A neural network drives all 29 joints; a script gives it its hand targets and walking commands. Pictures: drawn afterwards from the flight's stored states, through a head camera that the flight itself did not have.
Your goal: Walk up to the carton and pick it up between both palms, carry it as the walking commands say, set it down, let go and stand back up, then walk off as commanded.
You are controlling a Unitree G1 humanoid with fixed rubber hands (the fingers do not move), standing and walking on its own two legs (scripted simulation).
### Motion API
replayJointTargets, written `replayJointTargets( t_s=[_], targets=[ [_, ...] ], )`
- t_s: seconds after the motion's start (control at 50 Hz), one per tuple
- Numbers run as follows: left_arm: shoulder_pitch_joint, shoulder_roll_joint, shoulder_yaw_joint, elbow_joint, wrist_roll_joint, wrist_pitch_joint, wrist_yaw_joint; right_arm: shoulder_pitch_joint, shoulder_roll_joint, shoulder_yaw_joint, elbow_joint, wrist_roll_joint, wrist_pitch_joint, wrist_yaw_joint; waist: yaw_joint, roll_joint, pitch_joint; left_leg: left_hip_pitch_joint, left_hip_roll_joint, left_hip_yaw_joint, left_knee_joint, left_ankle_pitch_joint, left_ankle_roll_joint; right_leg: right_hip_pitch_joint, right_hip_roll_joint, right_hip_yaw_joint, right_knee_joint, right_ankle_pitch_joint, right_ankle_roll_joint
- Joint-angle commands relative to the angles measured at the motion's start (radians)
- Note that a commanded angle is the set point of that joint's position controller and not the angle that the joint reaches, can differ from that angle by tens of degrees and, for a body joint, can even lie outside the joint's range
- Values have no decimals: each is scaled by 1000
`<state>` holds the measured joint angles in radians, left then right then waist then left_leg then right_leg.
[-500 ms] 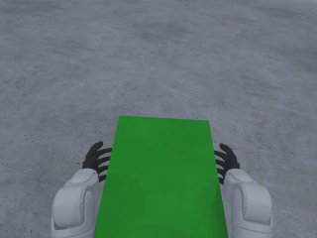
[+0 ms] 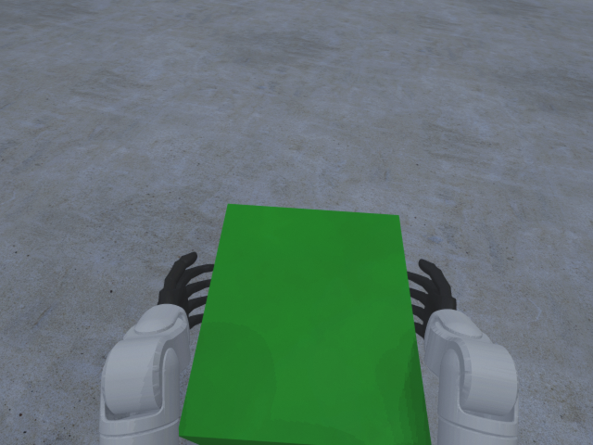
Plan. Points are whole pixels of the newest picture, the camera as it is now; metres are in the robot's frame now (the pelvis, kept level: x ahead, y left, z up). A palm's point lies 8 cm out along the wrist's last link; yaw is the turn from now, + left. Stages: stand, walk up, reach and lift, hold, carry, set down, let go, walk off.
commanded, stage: carry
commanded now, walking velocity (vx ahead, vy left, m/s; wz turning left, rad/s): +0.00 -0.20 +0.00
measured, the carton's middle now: (303, 340) +0.28 -0.01 +0.00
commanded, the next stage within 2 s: none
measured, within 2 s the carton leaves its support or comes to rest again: neither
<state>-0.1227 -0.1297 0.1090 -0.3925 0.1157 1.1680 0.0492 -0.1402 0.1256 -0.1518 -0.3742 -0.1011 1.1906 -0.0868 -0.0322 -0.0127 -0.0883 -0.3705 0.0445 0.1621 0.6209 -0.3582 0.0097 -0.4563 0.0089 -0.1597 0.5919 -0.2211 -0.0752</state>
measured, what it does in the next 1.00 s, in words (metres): steps to the right: right foot, then left foot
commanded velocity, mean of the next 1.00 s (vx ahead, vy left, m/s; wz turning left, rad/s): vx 0.00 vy -0.20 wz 0.00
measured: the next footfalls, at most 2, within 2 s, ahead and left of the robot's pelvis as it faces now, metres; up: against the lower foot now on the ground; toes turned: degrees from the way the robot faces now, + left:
right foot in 0.32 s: +0.02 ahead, -0.25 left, +0.00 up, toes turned -7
left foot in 0.62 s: -0.03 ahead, -0.08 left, +0.00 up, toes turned +10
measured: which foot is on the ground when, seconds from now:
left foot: down 0.00-0.32, up 0.34-0.60, down 0.62-0.96, up 0.98-1.00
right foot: down 0.00-0.00, up 0.02-0.30, down 0.32-0.62, up 0.64-0.92, down 0.94-1.00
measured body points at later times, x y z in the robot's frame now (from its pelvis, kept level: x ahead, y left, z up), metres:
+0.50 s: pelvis -0.06 -0.14 +0.01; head -0.04 -0.15 +0.46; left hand +0.23 -0.01 +0.08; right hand +0.20 -0.33 +0.07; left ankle -0.07 -0.02 -0.66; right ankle -0.02 -0.25 -0.72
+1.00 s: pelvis -0.11 -0.28 +0.00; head -0.09 -0.29 +0.45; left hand +0.18 -0.13 +0.09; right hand +0.17 -0.45 +0.07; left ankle -0.08 -0.10 -0.71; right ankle -0.08 -0.41 -0.72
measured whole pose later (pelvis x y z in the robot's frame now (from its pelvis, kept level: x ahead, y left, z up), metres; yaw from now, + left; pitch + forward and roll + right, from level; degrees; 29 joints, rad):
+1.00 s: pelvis -0.11 -0.28 +0.00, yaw -1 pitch +4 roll -2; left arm -0.14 -0.13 0.10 -0.38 0.11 1.17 0.06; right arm -0.15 0.12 -0.16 -0.38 -0.13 1.19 -0.07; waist 0.01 0.05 -0.06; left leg -0.48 0.20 0.06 0.76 -0.45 -0.07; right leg -0.38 -0.04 -0.10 0.56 -0.22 0.01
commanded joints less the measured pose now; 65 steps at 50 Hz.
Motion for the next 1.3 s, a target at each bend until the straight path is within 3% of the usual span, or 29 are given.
replayJointTargets(
  t_s=[0.0, 0.02, 0.06, 0.12, 0.26, 0.3, 0.32, 0.34, 0.4, 0.56, 0.58, 0.6, 0.62, 0.64, 0.68, 0.74, 0.86, 0.9, 0.92, 0.94, 0.96, 0.98, 1.04, 1.16, 1.2, 1.22, 1.24, 1.26, 1.28],
  targets=[
    [-387, -864, -733, -48, -357, 19, -197, -408, 801, 757, -38, 410, 3, 294, 17, 339, -206, 323, 522, -568, -357, 384, 153, -204, -52, 46, 133, -185, 82],
    [-447, -873, -747, -59, -367, 17, -201, -454, 827, 761, -60, 426, 0, 297, 23, 290, -210, 290, 518, -534, -313, 510, 210, -207, -92, 153, 313, -260, 76],
    [-488, -885, -758, -48, -398, 15, -206, -465, 839, 744, -48, 421, -4, 293, 20, 115, -193, 239, 418, -368, -300, 392, 177, -209, -87, 195, 441, -174, 99],
    [-503, -900, -783, -78, -432, 14, -213, -460, 834, 729, -86, 399, -11, 278, 21, 176, -188, 236, 300, -188, -261, 442, 100, -157, -66, 132, 356, -111, 130],
    [-409, -867, -755, -27, -409, 34, -211, -401, 781, 720, -75, 372, 15, 267, 19, 283, -239, 225, 286, -140, -141, 568, 47, 71, -12, 12, -67, -87, 128],
    [-386, -861, -735, -17, -406, 36, -219, -401, 790, 731, -71, 369, 16, 267, 28, 126, -262, 101, 215, -87, 19, 388, -21, 295, -80, 80, -266, 17, 110],
    [-385, -851, -722, -30, -403, 40, -222, -388, 798, 740, -57, 366, 15, 267, 24, -104, -262, -89, 139, -52, 163, 15, -72, 412, -270, 277, -261, 320, 80],
    [-395, -848, -714, -9, -382, 28, -223, -431, 814, 760, -90, 386, 19, 268, 28, -398, -272, -221, 42, -26, 302, -335, -80, 354, -388, 407, -252, 461, -80],
    [-407, -895, -689, -33, -388, 17, -224, -539, 849, 801, -117, 441, 1, 279, 26, -187, -244, -236, 51, -93, 561, -247, -58, 290, -278, 231, -200, 360, -90],
    [-367, -869, -686, -23, -345, 10, -192, -481, 815, 789, -100, 451, 11, 283, 20, -124, -308, 50, 8, -9, -54, 9, 1, 238, -253, 217, -153, 250, -100],
    [-353, -865, -696, -16, -345, 12, -190, -460, 808, 782, -80, 441, 11, 287, 19, -83, -315, 168, 62, -59, -225, 116, -2, 182, -224, 195, -108, 193, -57],
    [-362, -863, -707, -2, -343, 11, -188, -446, 805, 768, -67, 426, 12, 292, 21, 47, -310, 300, 227, -270, -322, 110, 13, 44, -177, 177, 12, 84, 10],
    [-383, -866, -728, -49, -352, 14, -194, -405, 801, 758, -39, 413, 0, 297, 18, 335, -212, 327, 521, -567, -350, 399, 149, -201, -52, 44, 139, -188, 82],
    [-447, -872, -741, -58, -360, 12, -199, -456, 830, 762, -61, 429, -2, 299, 24, 289, -218, 296, 515, -534, -305, 523, 207, -204, -92, 153, 318, -267, 76],
    [-487, -889, -757, -49, -396, 11, -204, -460, 842, 745, -44, 424, -7, 296, 19, 120, -201, 250, 420, -374, -294, 407, 178, -214, -87, 194, 445, -181, 98],
    [-500, -907, -783, -75, -431, 10, -211, -453, 838, 728, -81, 401, -14, 282, 20, 180, -194, 248, 301, -190, -257, 460, 102, -163, -67, 134, 359, -113, 130],
    [-431, -875, -765, -42, -417, 30, -208, -399, 786, 717, -79, 375, 9, 270, 7, 292, -236, 243, 302, -161, -183, 592, 76, 6, -21, 29, 73, -173, 136],
    [-401, -872, -747, -19, -409, 33, -214, -406, 788, 725, -76, 373, 15, 270, 24, 245, -246, 197, 263, -122, -97, 511, 19, 149, -11, 6, -174, -30, 126],
    [-388, -869, -737, -15, -408, 35, -218, -405, 793, 732, -74, 372, 15, 270, 29, 144, -263, 120, 222, -90, 5, 412, -15, 278, -66, 64, -264, 7, 116],
    [-384, -861, -725, -24, -406, 39, -223, -394, 799, 741, -62, 369, 14, 269, 26, -65, -266, -58, 154, -59, 140, 78, -62, 403, -236, 242, -268, 259, 90],
    [-390, -855, -712, 0, -382, 27, -224, -439, 813, 760, -96, 388, 19, 270, 32, -387, -266, -227, 35, -12, 281, -309, -81, 363, -381, 419, -264, 441, -64],
    [-416, -894, -712, -18, -405, 28, -224, -488, 827, 772, -93, 402, 15, 272, 28, -325, -260, -197, 59, -99, 451, -351, -72, 322, -351, 344, -225, 463, -110],
    [-411, -909, -686, -28, -386, 13, -224, -550, 852, 807, -133, 452, -1, 281, 25, -170, -237, -253, 59, -93, 543, -188, -56, 294, -253, 198, -191, 320, -75],
    [-365, -881, -677, -21, -347, 6, -196, -508, 817, 796, -123, 462, 9, 280, 33, -153, -301, -82, 11, -38, 164, -133, -16, 300, -293, 246, -152, 466, -120],
    [-367, -870, -695, -17, -350, 7, -192, -455, 821, 787, -78, 446, 8, 285, 17, -103, -318, 53, 33, -41, -137, 126, -10, 297, -281, 223, -86, 575, -77],
    [-363, -870, -703, -10, -349, 6, -189, -443, 815, 779, -66, 437, 8, 289, 24, -70, -329, 148, 99, -112, -235, 200, -11, 250, -252, 212, -28, 526, -29],
    [-368, -863, -705, 2, -348, 5, -189, -425, 803, 765, -47, 423, 4, 294, 27, 102, -315, 259, 282, -291, -210, 502, 30, 81, -186, 172, 70, 283, 40],
    [-405, -865, -728, -57, -360, 6, -194, -409, 805, 756, -33, 414, -7, 298, 21, 347, -241, 272, 448, -432, -206, 903, 154, -94, -82, 72, 166, -144, 78],
    [-456, -871, -745, -55, -376, 7, -196, -444, 829, 757, -51, 430, -7, 299, 14, 333, -256, 287, 460, -416, -197, 1055, 233, -132, -45, 112, 376, -336, 84]
  ],
)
